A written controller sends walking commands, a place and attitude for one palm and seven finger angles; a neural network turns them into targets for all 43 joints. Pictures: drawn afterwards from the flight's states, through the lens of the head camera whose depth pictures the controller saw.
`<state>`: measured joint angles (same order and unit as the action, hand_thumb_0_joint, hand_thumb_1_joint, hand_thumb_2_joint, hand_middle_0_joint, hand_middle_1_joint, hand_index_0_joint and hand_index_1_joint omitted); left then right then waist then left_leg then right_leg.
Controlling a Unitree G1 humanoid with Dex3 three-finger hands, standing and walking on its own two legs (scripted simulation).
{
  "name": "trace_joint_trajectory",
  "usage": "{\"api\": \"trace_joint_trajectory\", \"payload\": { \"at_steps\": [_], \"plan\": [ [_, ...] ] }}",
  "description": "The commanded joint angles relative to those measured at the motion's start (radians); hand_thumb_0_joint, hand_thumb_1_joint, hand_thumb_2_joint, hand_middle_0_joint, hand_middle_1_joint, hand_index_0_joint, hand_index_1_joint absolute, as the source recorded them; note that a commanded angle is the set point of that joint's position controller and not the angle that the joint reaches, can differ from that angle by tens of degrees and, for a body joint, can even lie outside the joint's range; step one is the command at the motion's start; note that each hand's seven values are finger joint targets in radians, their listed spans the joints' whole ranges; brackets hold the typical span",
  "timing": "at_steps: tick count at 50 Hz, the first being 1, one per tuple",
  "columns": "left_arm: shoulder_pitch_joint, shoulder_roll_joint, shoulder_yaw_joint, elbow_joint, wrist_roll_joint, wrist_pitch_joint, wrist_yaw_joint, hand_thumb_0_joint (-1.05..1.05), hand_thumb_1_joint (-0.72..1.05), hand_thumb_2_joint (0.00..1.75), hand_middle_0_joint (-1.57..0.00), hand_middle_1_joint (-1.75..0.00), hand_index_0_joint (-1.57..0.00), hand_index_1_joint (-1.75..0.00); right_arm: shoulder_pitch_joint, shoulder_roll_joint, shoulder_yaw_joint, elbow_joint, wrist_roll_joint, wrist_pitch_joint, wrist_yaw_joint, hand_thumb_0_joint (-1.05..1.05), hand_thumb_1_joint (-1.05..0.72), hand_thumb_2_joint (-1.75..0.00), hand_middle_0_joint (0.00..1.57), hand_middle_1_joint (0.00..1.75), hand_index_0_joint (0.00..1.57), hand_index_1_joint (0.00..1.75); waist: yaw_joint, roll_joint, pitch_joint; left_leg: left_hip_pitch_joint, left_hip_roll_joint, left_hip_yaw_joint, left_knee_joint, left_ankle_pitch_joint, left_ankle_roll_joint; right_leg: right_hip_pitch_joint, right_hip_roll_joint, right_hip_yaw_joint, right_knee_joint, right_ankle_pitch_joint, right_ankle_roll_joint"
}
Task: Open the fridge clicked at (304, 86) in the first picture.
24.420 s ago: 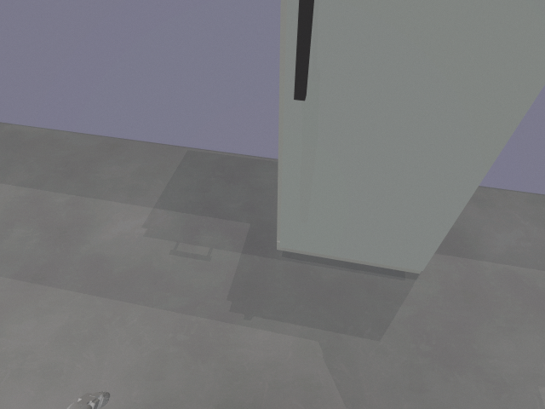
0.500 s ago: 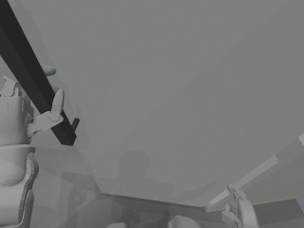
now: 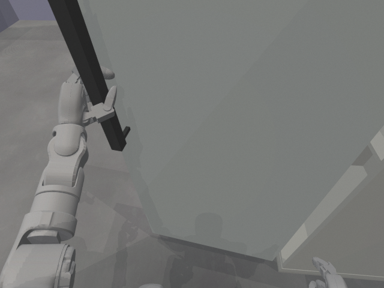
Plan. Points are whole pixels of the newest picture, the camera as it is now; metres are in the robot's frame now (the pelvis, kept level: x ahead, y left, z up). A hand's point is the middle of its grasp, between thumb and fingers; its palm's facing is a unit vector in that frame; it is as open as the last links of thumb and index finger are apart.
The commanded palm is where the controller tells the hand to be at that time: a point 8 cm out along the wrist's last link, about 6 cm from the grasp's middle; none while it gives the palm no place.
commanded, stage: stop walking and hold the door back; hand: left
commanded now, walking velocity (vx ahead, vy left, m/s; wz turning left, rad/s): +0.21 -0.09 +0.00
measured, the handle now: (98, 70) +0.44 +0.21 +0.25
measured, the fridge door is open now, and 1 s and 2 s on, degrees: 81 78 77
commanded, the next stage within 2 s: loosen the grip on the handle in 0.82 s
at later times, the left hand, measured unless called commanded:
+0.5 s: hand (119, 87) +0.46 +0.18 +0.19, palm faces +0.16 -0.97 -0.19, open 6.0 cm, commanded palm +0.41 +0.26 +0.17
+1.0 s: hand (112, 95) +0.43 +0.19 +0.19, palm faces +0.05 -0.98 -0.17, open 6.6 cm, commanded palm +0.39 +0.25 +0.18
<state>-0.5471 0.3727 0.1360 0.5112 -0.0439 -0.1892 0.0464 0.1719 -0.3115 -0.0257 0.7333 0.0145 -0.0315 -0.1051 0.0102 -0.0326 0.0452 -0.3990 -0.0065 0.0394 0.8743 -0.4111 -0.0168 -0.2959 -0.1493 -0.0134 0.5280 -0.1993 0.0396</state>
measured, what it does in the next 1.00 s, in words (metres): steps on the spot: left foot, then right foot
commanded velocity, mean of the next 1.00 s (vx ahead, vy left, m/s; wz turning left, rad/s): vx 0.05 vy -0.03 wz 0.00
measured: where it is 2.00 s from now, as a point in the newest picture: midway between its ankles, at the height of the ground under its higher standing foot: outside the picture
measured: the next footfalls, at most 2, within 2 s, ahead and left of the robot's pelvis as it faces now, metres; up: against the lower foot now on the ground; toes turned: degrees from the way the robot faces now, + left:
left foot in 0.08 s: +0.04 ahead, +0.15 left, +0.00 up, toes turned +6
right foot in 0.32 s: +0.03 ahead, -0.09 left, +0.00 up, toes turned -9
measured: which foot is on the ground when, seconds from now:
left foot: up 0.00-0.06, down 0.08-0.34, up 0.36-0.58, down 0.60-1.00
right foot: down 0.00-0.08, up 0.10-0.30, down 0.32-1.00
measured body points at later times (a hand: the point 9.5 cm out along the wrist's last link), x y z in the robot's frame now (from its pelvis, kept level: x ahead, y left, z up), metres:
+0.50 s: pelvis -0.02 +0.03 -0.01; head +0.02 +0.01 +0.44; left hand +0.44 +0.23 +0.21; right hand +0.02 -0.24 -0.14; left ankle +0.03 +0.16 -0.69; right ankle +0.01 -0.09 -0.74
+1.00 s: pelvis -0.01 +0.04 -0.01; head +0.02 +0.06 +0.44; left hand +0.42 +0.25 +0.20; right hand +0.15 -0.19 -0.09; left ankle +0.06 +0.16 -0.74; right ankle +0.00 -0.08 -0.74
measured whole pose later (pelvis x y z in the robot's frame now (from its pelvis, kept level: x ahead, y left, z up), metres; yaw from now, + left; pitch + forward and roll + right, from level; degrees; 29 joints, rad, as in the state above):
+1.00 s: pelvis -0.01 +0.04 -0.01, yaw -6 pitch +0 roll +0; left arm -0.68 0.33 0.20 0.54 -0.01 -0.16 -0.05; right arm 0.14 -0.17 0.03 0.68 0.02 -0.11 -0.05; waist 0.02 -0.03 0.03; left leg -0.36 0.05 0.05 0.55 -0.19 -0.01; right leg -0.29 -0.02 -0.05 0.55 -0.26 0.00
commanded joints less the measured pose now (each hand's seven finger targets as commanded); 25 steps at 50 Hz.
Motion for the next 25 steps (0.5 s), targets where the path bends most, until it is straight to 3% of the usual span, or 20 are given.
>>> {"api": "trace_joint_trajectory", "payload": {
  "at_steps": [1,2,3,4,5,6,7,8,9,11,13,14,15,16,17,18,19,20,22,25],
  "plan": [
    [-0.609,0.274,0.139,-0.058,0.009,-0.052,0.058,0.00,0.90,0.90,-0.45,-1.40,-0.45,-1.40,-0.014,-0.053,-0.018,-0.110,0.009,-0.055,-0.013,0.00,-0.90,-0.90,0.20,0.30,0.20,0.30,0.006,-0.220,-0.276,0.237,-0.054,0.153,-0.425,0.014,0.025,0.069,-0.094,0.133,-0.225,-0.356,-0.106],
    [-0.620,0.280,0.149,-0.031,0.014,-0.064,0.052,0.00,0.90,0.90,-0.45,-1.40,-0.45,-1.40,0.006,-0.069,-0.027,-0.106,0.011,-0.059,-0.019,0.00,-0.90,-0.90,0.20,0.30,0.20,0.30,-0.001,-0.121,-0.283,0.325,-0.024,0.138,-0.513,0.031,0.036,0.032,-0.049,0.103,-0.155,-0.306,-0.084],
    [-0.655,0.250,0.127,-0.034,0.013,-0.076,0.043,0.00,0.90,0.90,-0.45,-1.40,-0.45,-1.40,0.028,-0.093,-0.035,-0.112,0.010,-0.061,-0.019,0.00,-0.90,-0.90,0.20,0.30,0.20,0.30,-0.009,0.034,-0.289,0.389,0.081,0.006,-0.574,0.025,0.068,-0.041,0.016,0.044,-0.028,-0.276,-0.058],
    [-0.692,0.200,0.096,-0.034,-0.001,-0.079,0.037,0.00,0.90,0.90,-0.45,-1.40,-0.45,-1.40,0.021,-0.122,-0.041,-0.136,0.016,-0.066,-0.019,0.00,-0.90,-0.90,0.20,0.30,0.20,0.30,-0.011,0.256,-0.256,0.451,0.266,-0.217,-0.634,0.001,0.121,-0.181,0.111,-0.073,0.176,-0.250,-0.023],
    [-0.753,0.218,0.098,-0.015,0.008,-0.073,0.044,0.00,0.90,0.90,-0.45,-1.40,-0.45,-1.40,0.034,-0.094,-0.029,-0.129,0.027,-0.058,-0.014,0.00,-0.90,-0.90,0.20,0.30,0.20,0.30,-0.014,0.292,-0.247,0.425,0.384,-0.421,-0.673,-0.003,0.200,-0.274,0.143,-0.080,0.344,-0.319,-0.013],
    [-0.812,0.257,0.117,0.034,0.026,-0.064,0.046,0.00,0.90,0.90,-0.45,-1.40,-0.45,-1.40,0.020,-0.083,-0.019,-0.125,0.035,-0.057,-0.008,0.00,-0.90,-0.90,0.20,0.30,0.20,0.30,-0.025,0.237,-0.229,0.315,0.415,-0.469,-0.706,-0.183,0.233,-0.276,0.106,0.005,0.457,-0.264,-0.021],
    [-0.840,0.265,0.108,0.086,0.033,-0.057,0.046,0.00,0.90,0.90,-0.45,-1.40,-0.45,-1.40,0.026,-0.092,-0.018,-0.118,0.035,-0.056,-0.014,0.00,-0.90,-0.90,0.20,0.30,0.20,0.30,-0.023,0.215,-0.175,0.240,0.401,-0.435,-0.688,-0.210,0.243,-0.283,0.078,0.021,0.489,-0.209,-0.020],
    [-0.812,0.275,0.118,0.130,0.034,-0.049,0.042,0.00,0.90,0.90,-0.45,-1.40,-0.45,-1.40,0.042,-0.098,-0.018,-0.110,0.035,-0.050,-0.016,0.00,-0.90,-0.90,0.20,0.30,0.20,0.30,-0.011,0.195,-0.161,0.223,0.368,-0.334,-0.648,-0.124,0.226,-0.264,0.069,0.005,0.446,-0.188,-0.017],
    [-0.805,0.313,0.146,0.107,0.031,-0.051,0.040,0.00,0.90,0.90,-0.45,-1.40,-0.45,-1.40,0.060,-0.099,-0.019,-0.112,0.036,-0.047,-0.018,0.00,-0.90,-0.90,0.20,0.30,0.20,0.30,-0.002,0.186,-0.192,0.259,0.332,-0.255,-0.599,0.010,0.200,-0.218,0.075,-0.022,0.356,-0.188,-0.018],
    [-0.763,0.246,0.100,0.089,0.020,-0.054,0.020,0.00,0.90,0.90,-0.45,-1.40,-0.45,-1.40,0.074,-0.088,-0.009,-0.115,0.028,-0.045,-0.017,0.00,-0.90,-0.90,0.20,0.30,0.20,0.30,-0.002,0.219,-0.240,0.297,0.293,-0.147,-0.509,0.266,0.163,-0.099,0.123,-0.086,0.178,-0.199,-0.020],
    [-0.742,0.273,0.122,0.067,0.016,-0.048,0.013,0.00,0.90,0.90,-0.45,-1.40,-0.45,-1.40,0.076,-0.089,-0.002,-0.117,0.030,-0.047,-0.013,0.00,-0.90,-0.90,0.20,0.30,0.20,0.30,-0.001,0.224,-0.299,0.274,0.278,-0.082,-0.401,0.351,0.130,0.066,0.154,-0.112,0.004,-0.133,-0.026],
    [-0.691,0.298,0.140,0.066,0.018,-0.039,0.011,0.00,0.90,0.90,-0.45,-1.40,-0.45,-1.40,0.080,-0.095,-0.001,-0.122,0.031,-0.046,-0.012,0.00,-0.90,-0.90,0.20,0.30,0.20,0.30,-0.004,0.174,-0.315,0.204,0.248,-0.043,-0.326,0.377,0.105,0.190,0.149,-0.097,-0.080,-0.080,-0.034],
    [-0.658,0.344,0.174,0.060,0.022,-0.036,0.016,0.00,0.90,0.90,-0.45,-1.40,-0.45,-1.40,0.073,-0.089,-0.001,-0.124,0.032,-0.045,-0.006,0.00,-0.90,-0.90,0.20,0.30,0.20,0.30,-0.001,0.074,-0.358,0.070,0.216,-0.009,-0.187,0.366,0.080,0.361,0.081,0.003,-0.126,-0.048,-0.069],
    [-0.637,0.418,0.233,0.048,0.033,-0.037,0.026,0.00,0.90,0.90,-0.45,-1.40,-0.45,-1.40,0.067,-0.068,-0.008,-0.130,0.028,-0.039,-0.005,0.00,-0.90,-0.90,0.20,0.30,0.20,0.30,-0.004,-0.126,-0.375,-0.110,0.124,0.071,0.024,0.163,0.034,0.478,-0.100,0.241,-0.160,0.052,-0.152],
    [-0.590,0.486,0.299,0.033,0.037,-0.033,0.033,0.00,0.90,0.90,-0.45,-1.40,-0.45,-1.40,0.064,-0.068,-0.021,-0.148,0.027,-0.048,-0.005,0.00,-0.90,-0.90,0.20,0.30,0.20,0.30,0.014,-0.207,-0.353,-0.263,0.046,0.003,0.204,-0.148,0.010,0.505,-0.244,0.411,-0.187,0.191,-0.255],
    [-0.541,0.437,0.273,0.031,0.025,-0.020,0.025,0.00,0.90,0.90,-0.45,-1.40,-0.45,-1.40,0.073,-0.067,-0.024,-0.138,0.027,-0.057,0.003,0.00,-0.90,-0.90,0.20,0.30,0.20,0.30,0.004,-0.205,-0.330,-0.241,0.072,-0.087,0.259,-0.139,0.007,0.445,-0.235,0.367,-0.179,0.132,-0.237],
    [-0.560,0.425,0.264,-0.006,0.012,-0.013,0.024,0.00,0.90,0.90,-0.45,-1.40,-0.45,-1.40,0.036,-0.065,-0.009,-0.130,0.032,-0.066,0.004,0.00,-0.90,-0.90,0.20,0.30,0.20,0.30,0.004,-0.173,-0.302,-0.257,0.079,-0.092,0.259,-0.128,0.005,0.436,-0.230,0.351,-0.159,0.159,-0.249],
    [-0.562,0.460,0.314,-0.039,0.011,-0.027,0.033,0.00,0.90,0.90,-0.45,-1.40,-0.45,-1.40,0.033,-0.058,0.009,-0.120,0.030,-0.066,0.003,0.00,-0.90,-0.90,0.20,0.30,0.20,0.30,-0.003,-0.155,-0.289,-0.243,0.099,-0.092,0.235,-0.096,0.001,0.413,-0.207,0.250,-0.140,0.201,-0.230],
    [-0.499,0.480,0.353,-0.049,0.010,-0.038,0.034,0.00,0.90,0.90,-0.45,-1.40,-0.45,-1.40,0.022,-0.058,0.020,-0.116,0.019,-0.064,-0.007,0.00,-0.90,-0.90,0.20,0.30,0.20,0.30,-0.005,-0.146,-0.261,-0.101,0.083,-0.035,0.104,-0.028,0.002,0.242,-0.139,0.125,-0.154,0.177,-0.183],
    [-0.470,0.439,0.324,-0.140,0.005,-0.047,0.032,0.00,0.90,0.90,-0.45,-1.40,-0.45,-1.40,0.016,-0.057,0.022,-0.127,0.006,-0.070,-0.011,0.00,-0.90,-0.90,0.20,0.30,0.20,0.30,-0.005,-0.154,-0.265,0.048,0.054,0.035,-0.141,0.077,0.002,0.162,-0.079,0.051,-0.140,0.090,-0.153]
  ]
}}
